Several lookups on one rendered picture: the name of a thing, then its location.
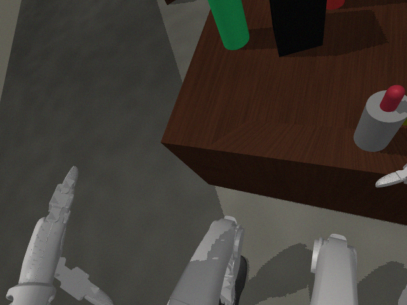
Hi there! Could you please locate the right robot hand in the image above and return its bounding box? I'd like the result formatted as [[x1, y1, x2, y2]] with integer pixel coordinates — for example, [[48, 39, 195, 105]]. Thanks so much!
[[375, 164, 407, 187]]

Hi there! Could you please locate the left robot hand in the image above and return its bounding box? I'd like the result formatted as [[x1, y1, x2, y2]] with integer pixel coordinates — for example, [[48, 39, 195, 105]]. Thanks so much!
[[18, 166, 114, 305]]

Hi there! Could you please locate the left robot arm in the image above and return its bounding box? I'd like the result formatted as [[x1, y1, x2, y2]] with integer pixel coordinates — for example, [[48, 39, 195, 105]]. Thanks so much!
[[6, 283, 57, 305]]

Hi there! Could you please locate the left robot foot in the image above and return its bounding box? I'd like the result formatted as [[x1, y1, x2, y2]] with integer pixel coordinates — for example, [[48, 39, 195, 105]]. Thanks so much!
[[219, 256, 247, 305]]

